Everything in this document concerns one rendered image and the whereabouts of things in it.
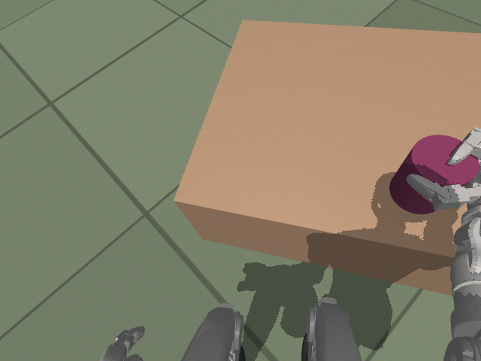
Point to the right robot arm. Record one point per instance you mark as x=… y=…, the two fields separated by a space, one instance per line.
x=465 y=276

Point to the right robot hand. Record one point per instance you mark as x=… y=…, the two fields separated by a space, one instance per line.
x=453 y=196

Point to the left robot hand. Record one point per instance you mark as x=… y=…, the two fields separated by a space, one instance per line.
x=123 y=344

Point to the can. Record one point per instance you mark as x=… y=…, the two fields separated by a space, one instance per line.
x=428 y=158

